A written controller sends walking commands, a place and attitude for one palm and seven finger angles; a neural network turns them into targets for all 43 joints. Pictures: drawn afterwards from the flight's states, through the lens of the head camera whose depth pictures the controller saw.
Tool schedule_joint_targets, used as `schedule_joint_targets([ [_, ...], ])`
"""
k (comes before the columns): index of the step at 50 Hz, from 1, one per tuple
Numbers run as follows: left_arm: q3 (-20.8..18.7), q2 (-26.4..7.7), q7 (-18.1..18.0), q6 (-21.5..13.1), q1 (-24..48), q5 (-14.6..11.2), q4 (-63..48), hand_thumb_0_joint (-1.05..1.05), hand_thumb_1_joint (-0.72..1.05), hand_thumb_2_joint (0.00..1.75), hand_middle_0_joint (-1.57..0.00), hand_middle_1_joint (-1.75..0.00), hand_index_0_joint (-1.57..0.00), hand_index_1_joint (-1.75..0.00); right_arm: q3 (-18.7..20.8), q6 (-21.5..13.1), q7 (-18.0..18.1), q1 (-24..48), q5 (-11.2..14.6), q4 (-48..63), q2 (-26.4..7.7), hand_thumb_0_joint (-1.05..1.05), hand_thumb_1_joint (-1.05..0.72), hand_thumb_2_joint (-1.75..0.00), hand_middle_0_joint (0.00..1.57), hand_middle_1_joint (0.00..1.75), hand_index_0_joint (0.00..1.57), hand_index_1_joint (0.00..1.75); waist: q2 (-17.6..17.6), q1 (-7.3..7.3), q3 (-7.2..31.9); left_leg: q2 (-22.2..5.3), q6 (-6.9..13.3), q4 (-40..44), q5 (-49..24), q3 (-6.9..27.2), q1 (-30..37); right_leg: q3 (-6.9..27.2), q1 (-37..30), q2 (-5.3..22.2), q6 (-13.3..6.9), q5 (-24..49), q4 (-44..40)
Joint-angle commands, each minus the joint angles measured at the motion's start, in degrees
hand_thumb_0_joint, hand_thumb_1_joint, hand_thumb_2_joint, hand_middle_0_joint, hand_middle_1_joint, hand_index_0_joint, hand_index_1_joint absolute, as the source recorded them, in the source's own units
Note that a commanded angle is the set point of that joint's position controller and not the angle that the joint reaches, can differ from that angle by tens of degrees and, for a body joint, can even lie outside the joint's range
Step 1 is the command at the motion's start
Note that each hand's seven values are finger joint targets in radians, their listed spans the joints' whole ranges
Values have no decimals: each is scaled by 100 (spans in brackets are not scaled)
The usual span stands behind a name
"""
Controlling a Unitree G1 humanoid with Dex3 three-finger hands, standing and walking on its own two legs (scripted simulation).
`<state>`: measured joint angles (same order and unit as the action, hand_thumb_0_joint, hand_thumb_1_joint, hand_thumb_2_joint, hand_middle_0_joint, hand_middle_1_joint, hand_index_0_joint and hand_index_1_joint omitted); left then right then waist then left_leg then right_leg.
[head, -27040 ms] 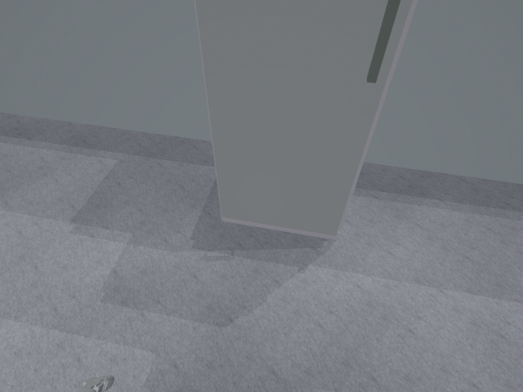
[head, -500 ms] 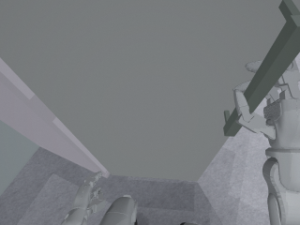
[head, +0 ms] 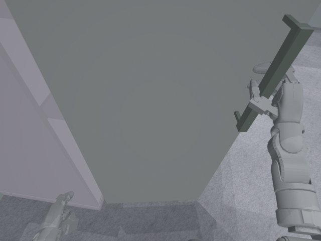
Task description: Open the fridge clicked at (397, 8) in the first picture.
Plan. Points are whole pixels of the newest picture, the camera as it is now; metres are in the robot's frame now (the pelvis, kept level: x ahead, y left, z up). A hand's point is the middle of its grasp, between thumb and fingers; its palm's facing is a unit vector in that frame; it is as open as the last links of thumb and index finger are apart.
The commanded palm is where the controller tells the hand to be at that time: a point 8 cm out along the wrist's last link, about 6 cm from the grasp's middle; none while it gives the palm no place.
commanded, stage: stop walking and hold the door back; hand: right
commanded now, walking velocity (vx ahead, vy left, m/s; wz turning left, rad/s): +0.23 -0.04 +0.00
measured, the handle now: (260, 83) +0.41 -0.19 +0.21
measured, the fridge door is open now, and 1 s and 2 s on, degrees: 79 76 75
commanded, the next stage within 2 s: loosen the grip on the handle in 1.10 s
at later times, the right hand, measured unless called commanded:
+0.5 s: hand (247, 82) +0.43 -0.16 +0.20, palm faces +0.12 +0.98 -0.18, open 5.8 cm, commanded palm +0.39 -0.23 +0.17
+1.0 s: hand (253, 91) +0.40 -0.17 +0.20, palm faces +0.04 +0.99 -0.11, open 5.8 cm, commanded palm +0.38 -0.23 +0.17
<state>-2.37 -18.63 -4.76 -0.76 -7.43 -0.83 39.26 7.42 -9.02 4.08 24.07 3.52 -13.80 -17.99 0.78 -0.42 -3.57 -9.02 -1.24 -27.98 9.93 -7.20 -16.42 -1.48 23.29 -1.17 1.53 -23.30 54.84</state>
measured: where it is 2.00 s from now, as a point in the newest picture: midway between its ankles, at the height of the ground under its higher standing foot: outside the picture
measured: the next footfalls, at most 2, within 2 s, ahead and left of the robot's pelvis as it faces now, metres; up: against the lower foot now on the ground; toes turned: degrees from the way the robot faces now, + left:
right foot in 0.12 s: +0.00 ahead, -0.15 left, +0.00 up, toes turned -4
left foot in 0.44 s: +0.02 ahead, +0.09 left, +0.00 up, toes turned +8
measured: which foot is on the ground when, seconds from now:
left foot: down 0.00-0.12, up 0.14-0.42, down 0.44-1.00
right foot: up 0.00-0.10, down 0.12-0.46, up 0.48-0.76, down 0.78-1.00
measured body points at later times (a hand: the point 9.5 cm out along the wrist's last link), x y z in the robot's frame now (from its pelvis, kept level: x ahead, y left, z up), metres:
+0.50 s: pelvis -0.04 -0.02 -0.01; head +0.00 +0.00 +0.43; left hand +0.03 +0.22 -0.15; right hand +0.42 -0.22 +0.21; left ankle -0.02 +0.08 -0.74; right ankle -0.04 -0.14 -0.73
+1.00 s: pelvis -0.02 -0.05 -0.01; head +0.01 -0.06 +0.44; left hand +0.12 +0.19 -0.10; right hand +0.39 -0.22 +0.20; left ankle -0.02 +0.08 -0.74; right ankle +0.02 -0.16 -0.74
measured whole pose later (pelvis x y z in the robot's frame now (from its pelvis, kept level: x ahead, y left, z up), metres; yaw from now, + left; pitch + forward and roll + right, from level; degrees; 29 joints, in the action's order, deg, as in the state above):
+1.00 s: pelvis -0.02 -0.05 -0.01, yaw +6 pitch -1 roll +2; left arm 2.2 -10.6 -3.6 -2.8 -9.2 -1.1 36.6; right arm 8.7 -9.7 3.7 30.6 3.6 -16.5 -16.8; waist -0.3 1.3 -4.3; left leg 0.1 -0.9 -28.1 13.7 -1.8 -13.7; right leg -3.9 17.2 3.8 -0.3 -14.6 32.5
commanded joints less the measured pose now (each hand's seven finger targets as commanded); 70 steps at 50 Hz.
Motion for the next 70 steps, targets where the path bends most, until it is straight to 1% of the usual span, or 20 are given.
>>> schedule_joint_targets([
  [1,-35,-211,6,-199,229,15,-760,0,90,90,-20,-30,-20,-30,706,-306,271,3279,-85,147,-1427,0,-90,-90,45,140,45,140,1511,-199,1505,-1238,598,1529,1333,1536,820,-279,-288,39,-139,-348,-1411],
  [3,-56,-212,-16,-232,71,1,-643,0,90,90,-20,-30,-20,-30,662,-370,279,3714,-86,-41,-1447,0,-90,-90,45,140,45,140,1421,-67,1669,-998,510,1339,1874,1255,497,-489,-1116,-16,-229,-206,-2518],
  [5,-55,-296,-66,-229,-112,5,-642,0,90,90,-20,-30,-20,-30,538,-503,225,3967,-135,-352,-1363,0,-90,-90,45,140,45,140,220,45,1947,-246,191,458,2080,633,62,-444,-2033,137,-389,-104,-3639],
  [7,-24,-484,-66,-333,-40,-40,-762,0,90,90,-20,-30,-20,-30,176,-569,205,4939,-82,-413,-900,0,-90,-90,45,140,45,140,-2339,93,1328,877,-23,-2125,2082,-212,-1391,2255,-1797,2078,-1204,-1192,-4606],
  [11,-40,-385,-77,-386,-381,-176,-519,0,90,90,-20,-30,-20,-30,139,-388,110,5314,-177,-1512,-1000,0,-90,-90,45,140,45,140,-518,63,1402,508,2,-2945,1192,665,-1902,1884,-2135,2116,-1439,744,-3785],
  [19,119,-235,-66,-444,-590,-109,-450,0,90,90,-20,-30,-20,-30,276,-327,-104,4977,-95,-1509,-1174,0,-90,-90,45,140,45,140,-946,49,2009,950,82,-484,1052,197,-386,911,-2487,1812,-1024,3404,-2798],
  [21,117,-286,-48,-403,-466,-132,-546,0,90,90,-20,-30,-20,-30,378,-344,-103,4691,-108,-1220,-1280,0,-90,-90,45,140,45,140,-695,-8,2280,863,183,573,177,328,1169,442,-1622,1505,-687,3264,-2080],
  [23,67,-142,-61,-337,-413,-145,-634,0,90,90,-20,-30,-20,-30,763,-299,-49,4174,-152,-1298,-1754,0,-90,-90,45,140,45,140,1069,7,2461,-692,882,590,-1554,2227,2826,-249,410,557,-211,707,-288],
  [25,-47,-265,-32,-384,-525,-170,-676,0,90,90,-20,-30,-20,-30,1300,-168,-35,3725,-99,-1184,-2209,0,-90,-90,45,140,45,140,1293,-23,2257,-1230,1184,548,-2587,2379,2725,517,1006,374,-60,-833,920],
  [30,185,-146,-135,-385,-184,-71,-633,0,90,90,-20,-30,-20,-30,1594,-296,36,3276,-57,-777,-2265,0,-90,-90,45,140,45,140,936,-1,1691,-657,881,481,-2568,1188,1742,121,431,451,-35,-88,-176],
  [37,96,-198,-142,-452,-123,11,-771,0,90,90,-20,-30,-20,-30,1313,-434,54,2943,-23,227,-1828,0,-90,-90,45,140,45,140,677,-10,1844,-245,559,310,-1794,1021,1228,-208,-1016,258,-24,1457,-2546],
  [43,70,-235,12,-417,67,-19,-931,0,90,90,-20,-30,-20,-30,755,-503,-38,2859,-19,951,-1239,0,-90,-90,45,140,45,140,-1457,-7,1984,795,31,-457,-24,586,647,984,-1755,1518,-653,4449,-2954],
  [51,126,-110,-20,-363,-46,-25,-898,0,90,90,-20,-30,-20,-30,593,-365,46,2797,-32,657,-1132,0,-90,-90,45,140,45,140,180,48,2093,230,203,288,-1404,1097,1043,156,-1260,830,-169,2306,-2410],
  [57,173,-127,-105,-357,-42,-18,-738,0,90,90,-20,-30,-20,-30,373,-346,53,3233,-22,-7,-975,0,-90,-90,45,140,45,140,-36,20,1928,493,46,346,-587,883,653,350,-1405,971,-311,2250,-2723],
  [59,172,-176,-139,-334,-107,-36,-648,0,90,90,-20,-30,-20,-30,433,-303,70,3333,-20,-422,-1100,0,-90,-90,45,140,45,140,1,15,1783,494,41,419,-420,893,589,381,-1299,968,-319,2133,-2774],
  [60,-260,-204,101,-602,-111,74,-876,0,90,90,-20,-30,-20,-30,2181,-466,-96,7242,-877,669,-3860,0,-90,-90,45,140,45,140,1009,-194,1273,369,98,967,-1403,1478,642,-35,-995,718,-421,1889,-2383],
  [61,-4,-79,183,-958,-337,53,-632,0,90,90,-20,-30,-20,-30,642,13,-364,5435,-707,-2055,-1191,0,-78,-84,45,140,45,140,652,651,2999,930,478,-398,-1817,449,548,75,-1522,165,-233,2863,-3245],
  [63,-84,-234,199,-949,-650,-130,-578,0,90,90,-20,-30,-20,-30,498,-88,-510,3120,-45,-1328,-160,0,-54,-73,45,140,45,140,-580,141,2976,904,362,-351,-702,229,-192,224,-2328,369,81,3191,-2720],
  [65,-25,-306,160,-951,-430,-11,-627,0,90,90,-20,-30,-20,-30,1256,-449,-496,3458,330,-727,-1056,0,-30,-61,45,140,45,140,-1308,-38,2960,903,345,-41,-189,403,-189,228,-2539,314,86,1998,-2821],
  [70,36,-343,272,-1074,-332,-38,-818,0,90,90,-20,-30,-20,-30,662,-1319,-234,3571,77,-980,-831,0,31,-32,45,140,45,140,747,247,1181,945,252,185,1219,542,-593,100,-687,311,-254,61,-2888],
])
